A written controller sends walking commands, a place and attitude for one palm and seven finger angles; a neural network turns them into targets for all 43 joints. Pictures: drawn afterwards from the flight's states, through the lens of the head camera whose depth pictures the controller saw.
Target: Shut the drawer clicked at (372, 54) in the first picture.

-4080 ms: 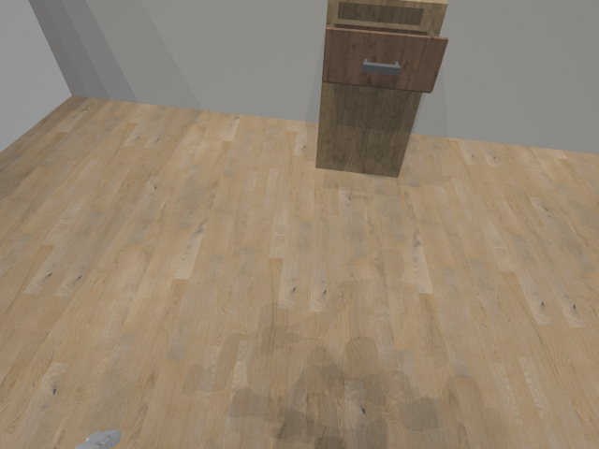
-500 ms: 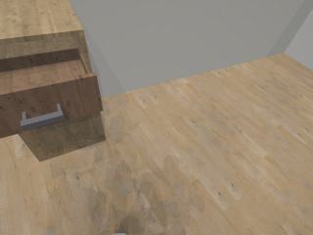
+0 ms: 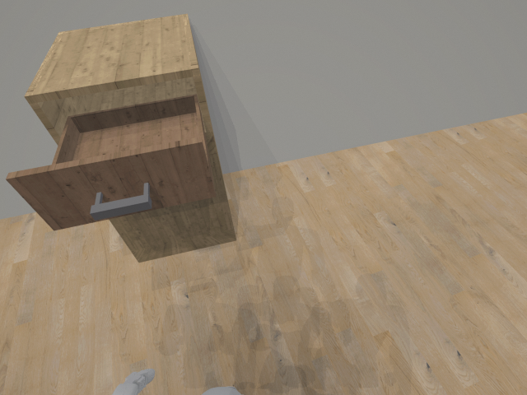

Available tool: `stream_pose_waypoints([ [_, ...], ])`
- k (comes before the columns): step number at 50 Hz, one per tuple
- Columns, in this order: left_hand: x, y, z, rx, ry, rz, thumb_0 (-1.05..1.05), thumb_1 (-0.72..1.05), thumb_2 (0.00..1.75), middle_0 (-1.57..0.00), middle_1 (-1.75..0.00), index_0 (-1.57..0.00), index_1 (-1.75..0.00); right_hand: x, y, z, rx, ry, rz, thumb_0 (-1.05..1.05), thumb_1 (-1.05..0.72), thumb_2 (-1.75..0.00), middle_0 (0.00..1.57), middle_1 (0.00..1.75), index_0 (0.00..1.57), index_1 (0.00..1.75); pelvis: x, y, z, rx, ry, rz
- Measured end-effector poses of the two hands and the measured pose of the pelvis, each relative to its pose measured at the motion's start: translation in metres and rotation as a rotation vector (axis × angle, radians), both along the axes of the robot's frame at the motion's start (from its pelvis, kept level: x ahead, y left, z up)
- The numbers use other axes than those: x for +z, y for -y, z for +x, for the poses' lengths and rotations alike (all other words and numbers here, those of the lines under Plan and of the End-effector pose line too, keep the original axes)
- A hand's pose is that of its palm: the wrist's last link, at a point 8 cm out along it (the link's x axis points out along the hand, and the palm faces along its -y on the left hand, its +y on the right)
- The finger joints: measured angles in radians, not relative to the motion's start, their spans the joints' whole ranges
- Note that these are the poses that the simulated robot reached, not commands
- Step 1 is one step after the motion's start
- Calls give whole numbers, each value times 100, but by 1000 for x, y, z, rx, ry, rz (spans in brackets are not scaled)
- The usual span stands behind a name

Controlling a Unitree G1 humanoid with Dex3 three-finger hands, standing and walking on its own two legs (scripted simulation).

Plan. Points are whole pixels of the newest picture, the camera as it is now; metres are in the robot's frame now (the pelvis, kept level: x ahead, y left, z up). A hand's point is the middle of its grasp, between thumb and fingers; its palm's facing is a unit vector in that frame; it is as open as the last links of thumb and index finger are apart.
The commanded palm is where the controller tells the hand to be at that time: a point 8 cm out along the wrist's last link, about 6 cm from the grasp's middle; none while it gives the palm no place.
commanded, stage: turn to face it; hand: left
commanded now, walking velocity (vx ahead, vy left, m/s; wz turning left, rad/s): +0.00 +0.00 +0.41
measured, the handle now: (122, 199) +0.53 +0.33 -0.04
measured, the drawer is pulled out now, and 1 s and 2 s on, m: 0.30 0.30 0.30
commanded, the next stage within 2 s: take the last steps up to it in 0.24 s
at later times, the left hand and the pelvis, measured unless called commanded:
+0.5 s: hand out of the picture -0.08 +0.23 -0.18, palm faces +0.26 -0.94 -0.22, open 7.4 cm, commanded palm none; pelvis -0.02 +0.03 +0.00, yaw +11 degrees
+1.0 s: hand out of the picture +0.10 +0.18 -0.15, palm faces +0.26 -0.93 -0.24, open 7.3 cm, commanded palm none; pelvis +0.08 -0.01 +0.00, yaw +12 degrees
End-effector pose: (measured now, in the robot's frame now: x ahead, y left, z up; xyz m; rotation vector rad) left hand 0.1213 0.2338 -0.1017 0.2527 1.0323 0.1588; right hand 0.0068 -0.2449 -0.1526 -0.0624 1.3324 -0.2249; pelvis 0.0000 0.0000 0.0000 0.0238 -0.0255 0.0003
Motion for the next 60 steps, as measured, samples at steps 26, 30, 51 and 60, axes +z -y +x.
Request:
stream_pose_waypoints([
  [26, -46, -45, -213, 352, -365, -119, 1, 91, 90, -20, -30, -19, -30, 45, -71, 126, 408, 218, -82, 0, -91, -90, 20, 30, 20, 30, 3, -34, -17, 192, 13, -41],
  [30, -39, -46, -192, 331, -309, -127, 1, 91, 90, -19, -30, -19, -30, 42, -71, 102, 359, 181, -70, 0, -92, -90, 20, 30, 21, 30, 9, -38, -11, 200, 18, -36],
  [51, -16, 8, -48, 303, -140, -58, 0, 93, 89, -20, -30, -20, -30, 4, 0, 63, 232, -176, 24, 1, -91, -90, 20, 30, 20, 30, 6, 12, 82, 217, 21, 6],
  [60, -21, 42, -80, 374, -339, -147, 0, 92, 89, -20, -30, -20, -30, 13, -24, 195, 301, 15, 30, 1, -91, -90, 20, 30, 20, 30, 13, 3, 131, 228, 7, -12],
])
